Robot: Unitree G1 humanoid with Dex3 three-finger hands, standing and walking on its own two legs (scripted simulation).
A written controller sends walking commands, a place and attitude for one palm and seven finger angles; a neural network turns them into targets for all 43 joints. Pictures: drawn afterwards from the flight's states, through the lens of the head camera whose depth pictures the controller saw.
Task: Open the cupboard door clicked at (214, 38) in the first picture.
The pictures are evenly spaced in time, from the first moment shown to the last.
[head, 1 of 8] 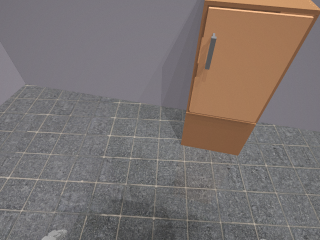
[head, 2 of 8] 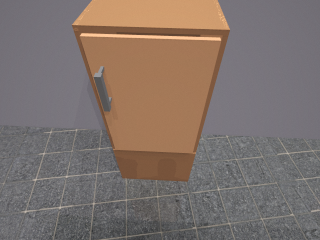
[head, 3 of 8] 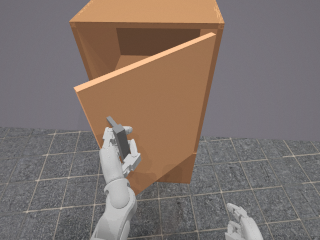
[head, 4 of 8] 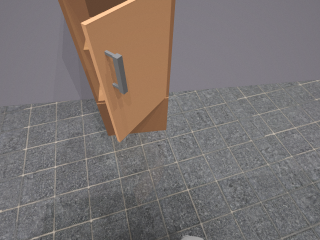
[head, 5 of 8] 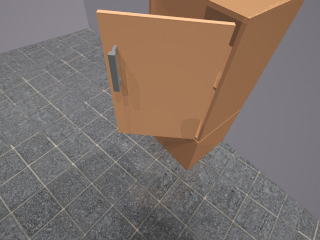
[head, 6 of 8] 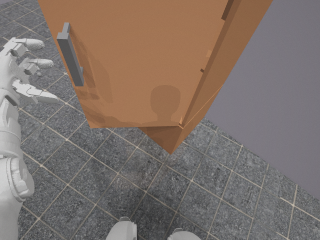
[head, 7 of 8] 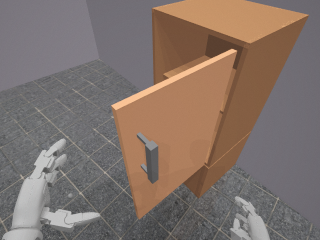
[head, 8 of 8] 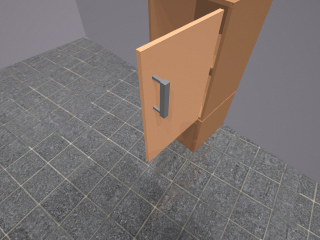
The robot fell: no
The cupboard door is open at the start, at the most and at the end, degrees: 0 92 90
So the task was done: yes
